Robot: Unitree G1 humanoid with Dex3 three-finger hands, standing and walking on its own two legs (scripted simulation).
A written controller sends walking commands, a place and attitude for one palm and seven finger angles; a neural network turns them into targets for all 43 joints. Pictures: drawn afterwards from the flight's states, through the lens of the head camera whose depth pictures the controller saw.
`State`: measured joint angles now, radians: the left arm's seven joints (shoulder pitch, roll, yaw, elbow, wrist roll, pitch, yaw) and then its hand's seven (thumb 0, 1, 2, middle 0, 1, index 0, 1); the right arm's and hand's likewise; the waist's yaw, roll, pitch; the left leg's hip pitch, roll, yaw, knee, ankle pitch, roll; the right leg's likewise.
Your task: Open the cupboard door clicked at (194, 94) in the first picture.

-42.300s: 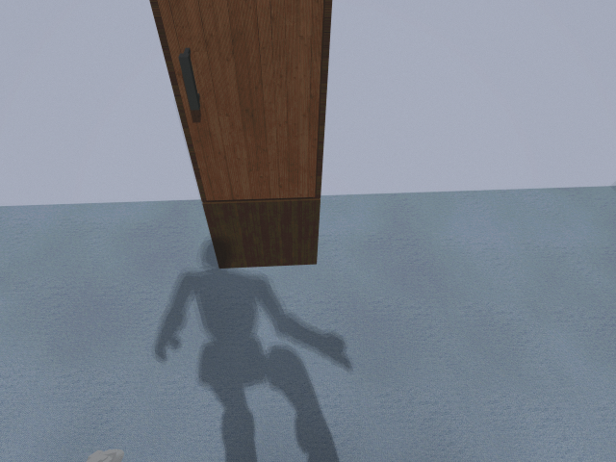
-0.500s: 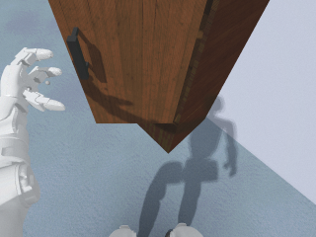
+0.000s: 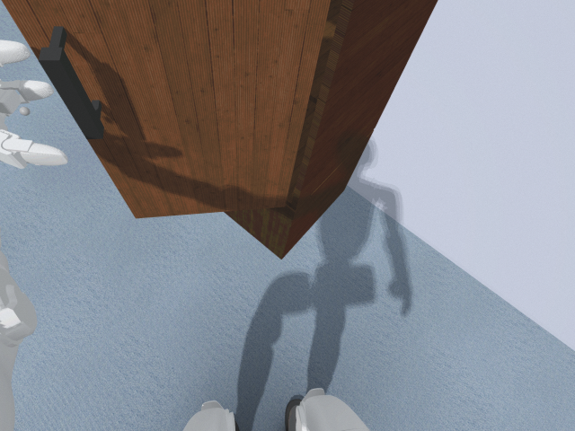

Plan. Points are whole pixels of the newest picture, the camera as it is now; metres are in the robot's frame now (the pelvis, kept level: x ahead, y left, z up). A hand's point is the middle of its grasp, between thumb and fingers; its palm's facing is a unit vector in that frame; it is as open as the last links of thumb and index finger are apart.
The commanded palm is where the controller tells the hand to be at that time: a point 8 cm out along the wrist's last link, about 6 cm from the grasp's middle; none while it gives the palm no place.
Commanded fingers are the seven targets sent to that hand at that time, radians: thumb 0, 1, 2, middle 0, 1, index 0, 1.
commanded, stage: move the hooked fingers beside the handle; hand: left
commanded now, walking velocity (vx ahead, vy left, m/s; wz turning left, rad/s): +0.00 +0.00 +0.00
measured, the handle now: (78, 87) +0.55 +0.23 +0.10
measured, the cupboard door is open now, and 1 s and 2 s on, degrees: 48 48 48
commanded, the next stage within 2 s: slide the fingers in behind the handle in 0.68 s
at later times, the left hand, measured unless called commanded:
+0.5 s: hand (25, 129) +0.48 +0.28 +0.09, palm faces +0.06 -1.00 +0.02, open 14.0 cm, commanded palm +0.46 +0.33 +0.10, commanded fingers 0.00 -0.50 0.30 -0.30 -1.20 -0.30 -1.20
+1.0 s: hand (40, 123) +0.49 +0.27 +0.09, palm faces +0.02 -1.00 +0.02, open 14.0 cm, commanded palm +0.48 +0.31 +0.09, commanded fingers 0.00 -0.50 0.30 -0.30 -1.20 -0.30 -1.20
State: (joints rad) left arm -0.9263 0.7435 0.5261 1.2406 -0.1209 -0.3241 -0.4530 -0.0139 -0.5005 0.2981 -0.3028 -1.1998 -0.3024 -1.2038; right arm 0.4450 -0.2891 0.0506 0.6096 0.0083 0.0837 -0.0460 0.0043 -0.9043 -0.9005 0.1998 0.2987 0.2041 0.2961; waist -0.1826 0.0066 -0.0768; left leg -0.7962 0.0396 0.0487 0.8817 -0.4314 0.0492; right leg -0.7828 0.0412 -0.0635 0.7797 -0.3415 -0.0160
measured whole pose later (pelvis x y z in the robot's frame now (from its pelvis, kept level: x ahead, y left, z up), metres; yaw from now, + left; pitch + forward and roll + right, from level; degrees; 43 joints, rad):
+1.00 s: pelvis +0.00 +0.01 +0.00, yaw +1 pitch +20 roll -4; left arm -0.94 0.67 0.44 1.23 -0.14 -0.32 -0.42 -0.01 -0.50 0.30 -0.30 -1.20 -0.30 -1.20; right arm 0.44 -0.28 0.05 0.62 0.01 0.10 -0.04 0.00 -0.90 -0.90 0.20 0.30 0.20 0.30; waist -0.18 0.01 -0.08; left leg -0.82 0.03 0.03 0.92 -0.44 0.06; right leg -0.79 0.03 -0.08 0.80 -0.35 -0.01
